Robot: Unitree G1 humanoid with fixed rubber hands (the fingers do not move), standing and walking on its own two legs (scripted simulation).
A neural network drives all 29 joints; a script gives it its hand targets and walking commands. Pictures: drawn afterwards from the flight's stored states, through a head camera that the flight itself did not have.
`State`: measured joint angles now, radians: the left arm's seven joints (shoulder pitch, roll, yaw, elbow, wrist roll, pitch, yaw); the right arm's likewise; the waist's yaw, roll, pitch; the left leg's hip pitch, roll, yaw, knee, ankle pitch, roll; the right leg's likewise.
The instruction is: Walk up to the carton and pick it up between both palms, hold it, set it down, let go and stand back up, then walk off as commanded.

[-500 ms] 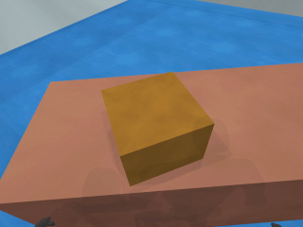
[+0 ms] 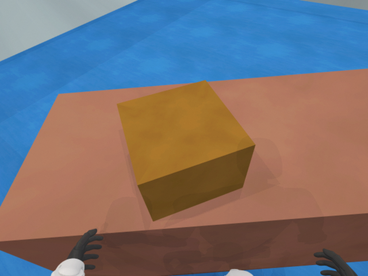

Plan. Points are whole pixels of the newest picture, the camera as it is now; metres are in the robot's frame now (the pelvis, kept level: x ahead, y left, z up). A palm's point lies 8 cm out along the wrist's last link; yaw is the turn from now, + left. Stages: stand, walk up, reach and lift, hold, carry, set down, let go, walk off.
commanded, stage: reach and lift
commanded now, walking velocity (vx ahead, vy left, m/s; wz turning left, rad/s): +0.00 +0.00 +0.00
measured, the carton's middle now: (180, 146) +0.45 +0.03 -0.01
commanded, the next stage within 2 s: none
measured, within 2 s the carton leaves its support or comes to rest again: neither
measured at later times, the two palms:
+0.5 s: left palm (77, 252) +0.19 +0.24 -0.01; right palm (356, 272) +0.14 -0.30 -0.03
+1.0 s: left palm (86, 242) +0.20 +0.21 +0.02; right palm (341, 238) +0.19 -0.29 +0.00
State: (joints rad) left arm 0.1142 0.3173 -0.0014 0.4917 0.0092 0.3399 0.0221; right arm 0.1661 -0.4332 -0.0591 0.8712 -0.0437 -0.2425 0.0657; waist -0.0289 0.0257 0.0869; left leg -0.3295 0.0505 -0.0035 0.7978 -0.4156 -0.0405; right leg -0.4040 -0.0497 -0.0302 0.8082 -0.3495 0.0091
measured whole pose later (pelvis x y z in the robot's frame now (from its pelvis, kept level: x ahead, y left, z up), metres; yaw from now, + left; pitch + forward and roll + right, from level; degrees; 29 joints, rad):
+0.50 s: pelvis -0.02 -0.01 +0.03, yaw +0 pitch -2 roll +1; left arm 0.12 0.27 0.03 0.41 0.02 0.20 0.08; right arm 0.17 -0.38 -0.06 0.76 -0.03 -0.27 0.12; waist -0.01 -0.02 0.02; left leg -0.24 0.05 -0.01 0.52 -0.25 -0.01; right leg -0.31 -0.03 -0.04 0.54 -0.18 -0.01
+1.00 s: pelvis +0.01 -0.01 +0.03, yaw +1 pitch +0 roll +1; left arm 0.24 0.15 0.03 0.29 0.01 -0.02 0.15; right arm 0.17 -0.38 -0.06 0.67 0.16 -0.30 0.21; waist 0.01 0.00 -0.02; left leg -0.21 0.05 -0.02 0.44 -0.23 -0.06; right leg -0.29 -0.03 -0.04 0.49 -0.19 -0.01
